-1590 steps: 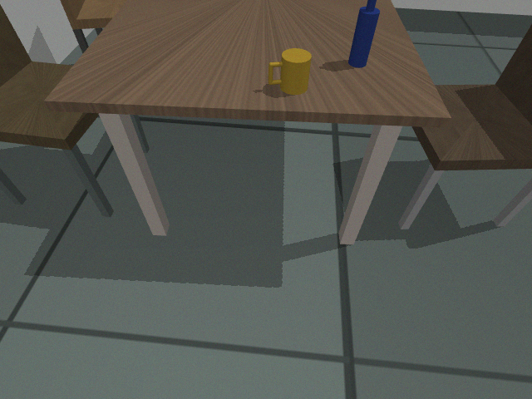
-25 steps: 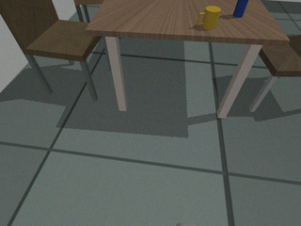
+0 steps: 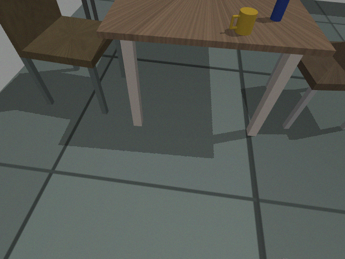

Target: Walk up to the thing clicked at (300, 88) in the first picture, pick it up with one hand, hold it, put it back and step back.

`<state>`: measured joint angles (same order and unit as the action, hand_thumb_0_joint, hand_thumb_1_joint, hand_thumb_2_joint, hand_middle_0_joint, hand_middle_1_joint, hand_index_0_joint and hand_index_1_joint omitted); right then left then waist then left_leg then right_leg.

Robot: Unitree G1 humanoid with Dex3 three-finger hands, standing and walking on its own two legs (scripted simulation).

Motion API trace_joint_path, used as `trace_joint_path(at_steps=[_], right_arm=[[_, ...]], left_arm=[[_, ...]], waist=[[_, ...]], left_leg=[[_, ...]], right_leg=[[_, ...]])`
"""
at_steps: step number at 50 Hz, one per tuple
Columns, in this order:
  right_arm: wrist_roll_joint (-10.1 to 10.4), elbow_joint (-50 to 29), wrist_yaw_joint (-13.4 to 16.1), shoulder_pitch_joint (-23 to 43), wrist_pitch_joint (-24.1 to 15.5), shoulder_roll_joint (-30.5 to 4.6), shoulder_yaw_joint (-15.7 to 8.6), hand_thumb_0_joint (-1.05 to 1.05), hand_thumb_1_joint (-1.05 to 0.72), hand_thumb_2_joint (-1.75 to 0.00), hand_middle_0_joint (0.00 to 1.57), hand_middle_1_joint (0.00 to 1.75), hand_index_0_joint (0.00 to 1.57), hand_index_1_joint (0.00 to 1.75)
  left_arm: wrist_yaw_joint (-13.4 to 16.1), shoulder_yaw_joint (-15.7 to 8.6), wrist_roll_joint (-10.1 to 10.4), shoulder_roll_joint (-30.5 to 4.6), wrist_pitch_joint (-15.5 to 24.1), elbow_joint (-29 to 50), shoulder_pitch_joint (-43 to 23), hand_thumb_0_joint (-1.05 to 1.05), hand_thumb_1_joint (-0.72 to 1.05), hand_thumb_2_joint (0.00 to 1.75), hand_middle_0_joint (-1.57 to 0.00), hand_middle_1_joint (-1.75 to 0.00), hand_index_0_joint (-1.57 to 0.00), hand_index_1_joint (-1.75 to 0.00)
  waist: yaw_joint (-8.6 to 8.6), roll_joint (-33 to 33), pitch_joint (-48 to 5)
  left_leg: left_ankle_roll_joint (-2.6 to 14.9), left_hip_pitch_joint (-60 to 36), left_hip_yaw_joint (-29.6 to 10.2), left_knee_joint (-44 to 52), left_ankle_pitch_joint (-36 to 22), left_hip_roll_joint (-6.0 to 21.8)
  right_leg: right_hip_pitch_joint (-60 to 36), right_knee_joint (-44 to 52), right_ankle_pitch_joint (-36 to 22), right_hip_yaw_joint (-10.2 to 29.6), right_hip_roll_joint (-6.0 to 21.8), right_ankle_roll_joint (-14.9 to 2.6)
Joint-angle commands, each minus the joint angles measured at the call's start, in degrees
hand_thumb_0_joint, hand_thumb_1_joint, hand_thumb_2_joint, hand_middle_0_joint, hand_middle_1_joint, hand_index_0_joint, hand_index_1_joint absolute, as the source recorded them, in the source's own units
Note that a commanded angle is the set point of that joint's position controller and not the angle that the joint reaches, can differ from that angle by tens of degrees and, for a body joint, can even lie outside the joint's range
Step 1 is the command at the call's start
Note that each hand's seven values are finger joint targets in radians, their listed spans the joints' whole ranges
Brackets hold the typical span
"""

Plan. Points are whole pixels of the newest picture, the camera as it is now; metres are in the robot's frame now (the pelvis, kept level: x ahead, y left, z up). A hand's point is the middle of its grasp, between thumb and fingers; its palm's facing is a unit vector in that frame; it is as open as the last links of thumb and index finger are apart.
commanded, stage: step back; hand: right
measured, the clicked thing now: (242, 21) +1.03 -0.29 +0.03
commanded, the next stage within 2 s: stand in 0.24 s
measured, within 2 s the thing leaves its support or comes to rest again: neither
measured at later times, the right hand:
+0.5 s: hand out of the picture +0.12 -0.25 -0.13, palm faces +0.01 +0.94 -0.33, open 7.4 cm
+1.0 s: hand out of the picture +0.06 -0.26 -0.14, palm faces -0.01 +0.95 -0.31, open 7.4 cm
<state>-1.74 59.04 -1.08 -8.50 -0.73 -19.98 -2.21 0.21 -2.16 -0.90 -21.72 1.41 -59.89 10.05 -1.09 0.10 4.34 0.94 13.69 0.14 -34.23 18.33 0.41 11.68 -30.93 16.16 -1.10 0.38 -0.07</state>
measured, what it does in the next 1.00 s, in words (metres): stands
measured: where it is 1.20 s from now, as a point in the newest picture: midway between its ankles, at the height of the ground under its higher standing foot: outside the picture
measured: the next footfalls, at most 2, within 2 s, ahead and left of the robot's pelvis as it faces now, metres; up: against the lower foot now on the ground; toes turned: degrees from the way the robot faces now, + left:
none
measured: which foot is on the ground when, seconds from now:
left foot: down 0.00-1.00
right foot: down 0.00-1.00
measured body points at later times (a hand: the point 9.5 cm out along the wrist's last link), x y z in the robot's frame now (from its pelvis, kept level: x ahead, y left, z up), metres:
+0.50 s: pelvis +0.01 +0.00 +0.02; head +0.03 +0.00 +0.46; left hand +0.13 +0.29 -0.11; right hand +0.12 -0.30 -0.11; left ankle +0.00 +0.11 -0.73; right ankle +0.00 -0.13 -0.73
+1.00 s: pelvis -0.01 -0.02 +0.02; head -0.01 -0.02 +0.47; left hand +0.06 +0.29 -0.11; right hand +0.06 -0.31 -0.12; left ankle +0.00 +0.11 -0.73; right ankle +0.00 -0.13 -0.73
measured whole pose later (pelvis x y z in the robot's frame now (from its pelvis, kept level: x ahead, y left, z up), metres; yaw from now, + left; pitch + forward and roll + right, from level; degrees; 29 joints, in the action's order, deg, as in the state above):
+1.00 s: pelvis -0.01 -0.02 +0.02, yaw -1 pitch -3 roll +0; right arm -0.8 66.2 -1.1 -6.0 -0.8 -20.0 -0.3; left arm -0.2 0.3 -0.5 -20.0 0.8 -65.7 6.3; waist 0.1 0.9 3.1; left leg -0.6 5.6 0.6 -17.5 8.8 0.8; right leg 5.4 -17.9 9.3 -0.7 0.0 -0.3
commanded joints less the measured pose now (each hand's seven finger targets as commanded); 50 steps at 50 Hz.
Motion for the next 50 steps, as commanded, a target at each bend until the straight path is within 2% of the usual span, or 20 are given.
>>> trace_joint_path(at_steps=[1, 2, 4, 6, 8, 11, 12, 14, 16, 17, 21, 30, 32, 35, 36, 39, 42, 43, 46, 50], right_arm=[[1.3, -4.1, 1.5, 3.5, -0.9, -11.3, -2.6, 0.00, -0.90, -0.90, 0.20, 0.30, 0.20, 0.30], [0.9, -3.5, 1.6, 3.9, -1.0, -11.5, -2.8, 0.00, -0.90, -0.90, 0.20, 0.30, 0.20, 0.30], [0.6, -2.8, 1.6, 4.2, -1.2, -12.3, -3.0, 0.00, -0.90, -0.90, 0.20, 0.30, 0.20, 0.30], [0.8, -2.1, 1.5, 3.7, -1.3, -12.4, -3.0, 0.00, -0.90, -0.90, 0.20, 0.30, 0.20, 0.30], [1.1, -1.9, 1.6, 5.2, -1.3, -12.5, -2.9, 0.00, -0.90, -0.90, 0.20, 0.30, 0.20, 0.30], [0.9, -1.7, 1.8, 6.8, -1.2, -12.7, -3.0, 0.00, -0.90, -0.90, 0.20, 0.30, 0.20, 0.30], [1.3, -1.2, 1.8, 5.8, -1.5, -13.1, -2.2, 0.00, -0.90, -0.90, 0.20, 0.30, 0.20, 0.30], [1.3, -0.7, 1.7, 6.6, -1.7, -13.5, -2.1, 0.00, -0.90, -0.90, 0.20, 0.30, 0.20, 0.30], [1.5, -0.6, 1.8, 6.8, -1.6, -12.4, -1.8, 0.00, -0.90, -0.90, 0.20, 0.30, 0.20, 0.30], [1.5, -0.4, 1.8, 7.8, -1.6, -12.1, -1.7, 0.00, -0.90, -0.90, 0.20, 0.30, 0.20, 0.30], [1.7, 0.2, 1.7, 8.4, -1.4, -11.5, -1.3, 0.00, -0.90, -0.90, 0.20, 0.30, 0.20, 0.30], [1.4, 1.9, 1.2, 8.8, -1.2, -11.5, -0.8, 0.00, -0.90, -0.90, 0.20, 0.30, 0.20, 0.30], [1.4, 1.9, 1.2, 9.4, -1.3, -11.7, -0.8, 0.00, -0.90, -0.90, 0.20, 0.30, 0.20, 0.30], [1.4, 2.3, 1.1, 9.0, -1.3, -11.5, -0.8, 0.00, -0.90, -0.90, 0.20, 0.30, 0.20, 0.30], [1.3, 2.4, 1.1, 8.3, -1.3, -11.3, -0.7, 0.00, -0.90, -0.90, 0.20, 0.30, 0.20, 0.30], [1.3, 3.0, 1.1, 7.8, -1.3, -11.6, -0.6, 0.00, -0.90, -0.90, 0.20, 0.30, 0.20, 0.30], [1.2, 3.1, 1.0, 7.0, -1.3, -11.8, -0.5, 0.00, -0.90, -0.90, 0.20, 0.30, 0.20, 0.30], [1.2, 3.3, 1.0, 6.8, -1.2, -11.6, -0.4, 0.00, -0.90, -0.90, 0.20, 0.30, 0.20, 0.30], [1.1, 3.2, 1.0, 6.5, -1.3, -11.9, -0.4, 0.00, -0.90, -0.90, 0.20, 0.30, 0.20, 0.30], [1.2, 3.4, 1.0, 5.7, -1.2, -11.7, -0.2, 0.00, -0.90, -0.90, 0.20, 0.30, 0.20, 0.30]], left_arm=[[1.0, -3.3, 0.0, -14.9, 2.4, 3.2, -0.7, 0.00, 0.90, 0.90, -0.20, -0.30, -0.20, -0.30], [1.0, -3.1, 0.1, -14.3, 2.3, 3.4, -1.7, 0.00, 0.90, 0.90, -0.20, -0.30, -0.20, -0.30], [1.2, -2.5, 0.2, -13.0, 2.1, 4.0, -3.4, 0.00, 0.90, 0.90, -0.20, -0.30, -0.20, -0.30], [1.2, -2.2, 0.2, -12.0, 1.7, 4.1, -5.3, 0.00, 0.90, 0.90, -0.20, -0.30, -0.20, -0.30], [1.2, -1.9, 0.3, -11.2, 1.5, 3.5, -5.4, 0.00, 0.90, 0.90, -0.20, -0.30, -0.20, -0.30], [1.2, -1.8, 0.3, -11.2, 1.2, 3.2, -5.4, 0.00, 0.90, 0.90, -0.20, -0.30, -0.20, -0.30], [0.9, -1.0, 1.0, -9.9, 0.9, 1.9, -5.9, 0.00, 0.90, 0.90, -0.20, -0.30, -0.20, -0.30], [0.9, -0.8, 1.1, -9.8, 0.6, 1.8, -6.2, 0.00, 0.90, 0.90, -0.20, -0.30, -0.20, -0.30], [1.0, -0.8, 0.9, -10.1, 0.5, 1.5, -7.7, 0.00, 0.90, 0.90, -0.20, -0.30, -0.20, -0.30], [0.9, -0.7, 0.9, -10.0, 0.5, 1.2, -7.6, 0.00, 0.90, 0.90, -0.20, -0.30, -0.20, -0.30], [0.8, -0.4, 0.7, -10.1, 0.7, 0.3, -8.2, 0.00, 0.90, 0.90, -0.20, -0.30, -0.20, -0.30], [0.4, -0.2, 0.4, -10.2, 0.9, -1.1, -9.4, 0.00, 0.90, 0.90, -0.20, -0.30, -0.20, -0.30], [0.4, -0.1, 0.4, -10.1, 1.0, -1.4, -9.0, 0.00, 0.90, 0.90, -0.20, -0.30, -0.20, -0.30], [0.4, -0.2, 0.4, -10.4, 1.1, -1.8, -8.3, 0.00, 0.90, 0.90, -0.20, -0.30, -0.20, -0.30], [0.3, -0.2, 0.4, -10.6, 1.1, -1.9, -8.4, 0.00, 0.90, 0.90, -0.20, -0.30, -0.20, -0.30], [0.2, -0.1, 0.6, -10.2, 1.0, -2.0, -8.1, 0.00, 0.90, 0.90, -0.20, -0.30, -0.20, -0.30], [0.2, 0.0, 0.4, -10.3, 1.0, -2.0, -7.7, 0.00, 0.90, 0.90, -0.20, -0.30, -0.20, -0.30], [0.2, 0.0, 0.5, -10.3, 0.9, -2.2, -7.7, 0.00, 0.90, 0.90, -0.20, -0.30, -0.20, -0.30], [0.2, 0.0, 0.5, -10.4, 1.0, -2.0, -7.5, 0.00, 0.90, 0.90, -0.20, -0.30, -0.20, -0.30], [0.1, 0.1, 0.6, -11.0, 1.1, -2.1, -6.7, 0.00, 0.90, 0.90, -0.20, -0.30, -0.20, -0.30]], waist=[[0.27, -0.2, -8.8], [0.46, -0.5, -8.4], [0.68, -1.0, -8.3], [1.02, -0.8, -7.2], [0.39, 0.3, -7.0], [0.02, 1.6, -7.8], [0.49, -0.8, -7.2], [0.37, 0.7, -7.2], [1.01, 0.6, -8.6], [0.55, 0.6, -9.0], [0.93, 0.4, -9.4], [1.37, 0.4, -5.2], [1.12, 0.6, -6.7], [0.93, -0.7, -6.4], [1.45, -0.9, -6.6], [1.34, -0.5, -4.9], [1.46, -0.3, -5.0], [1.25, -1.0, -4.0], [1.33, -0.3, -5.4], [1.34, -1.2, -4.9]], left_leg=[[0.50, 0.9, -4.0, 2.6, -14.5, 3.8], [0.73, 0.3, -4.0, 2.8, -14.6, 4.1], [1.89, -1.8, -4.3, 3.9, -19.8, 5.1], [2.82, -2.7, -5.6, 5.9, -23.5, 6.4], [3.38, -3.2, -7.0, 7.2, -25.2, 7.5], [2.90, -4.0, -6.3, 7.7, -26.3, 7.4], [2.83, -5.4, -8.4, 10.3, -31.7, 8.3], [2.12, -7.3, -7.6, 11.6, -32.1, 8.1], [1.13, -10.1, -6.1, 12.2, -34.2, 7.6], [0.97, -11.1, -5.8, 12.3, -33.1, 7.4], [0.45, -12.5, -5.0, 14.5, -31.3, 7.2], [-0.35, -8.5, -4.9, 19.4, -15.1, 6.6], [-0.18, -10.2, -4.9, 19.0, -17.0, 7.0], [-0.24, -10.5, -5.1, 19.1, -16.0, 6.8], [-0.21, -11.4, -4.8, 19.0, -15.9, 6.9], [-0.44, -9.7, -5.1, 19.6, -12.7, 6.7], [-0.22, -9.0, -5.2, 19.7, -12.1, 6.9], [-0.41, -8.0, -5.4, 20.2, -10.3, 6.6], [-0.10, -8.1, -5.4, 19.5, -12.1, 7.0], [-0.13, -8.7, -5.4, 19.4, -11.7, 6.8]], right_leg=[[-8.3, 4.3, -17.9, 11.4, 10.1, -5.75], [-7.3, 3.9, -19.2, 11.1, 10.4, -6.09], [-5.5, 2.6, -21.4, 7.7, 8.5, -5.01], [-4.0, 0.9, -20.1, 5.1, 6.2, -3.65], [-4.0, 0.5, -18.7, 3.8, 4.9, -2.74], [-5.1, 0.7, -19.0, 3.5, 4.9, -2.46], [-5.9, 3.1, -22.0, 4.9, 5.5, -1.42], [-6.5, 5.5, -21.6, 4.9, 5.5, -0.72], [-7.5, 6.4, -24.0, 4.7, 5.8, -1.02], [-7.9, 7.6, -24.7, 4.7, 6.3, -1.05], [-9.5, 10.6, -25.0, 5.0, 6.8, -0.62], [-7.7, 15.9, -13.2, 6.2, 7.0, -0.46], [-7.8, 15.6, -14.8, 6.3, 7.3, -0.60], [-6.9, 16.2, -14.3, 6.3, 7.3, -0.69], [-6.2, 16.3, -14.0, 6.6, 7.4, -0.86], [-5.1, 17.1, -10.6, 6.8, 7.1, -0.72], [-5.4, 17.1, -10.4, 6.7, 7.1, -0.75], [-4.7, 17.7, -8.0, 6.8, 6.9, -0.70], [-5.9, 17.0, -10.1, 6.8, 7.1, -0.80], [-4.6, 17.5, -9.7, 7.0, 7.1, -0.83]])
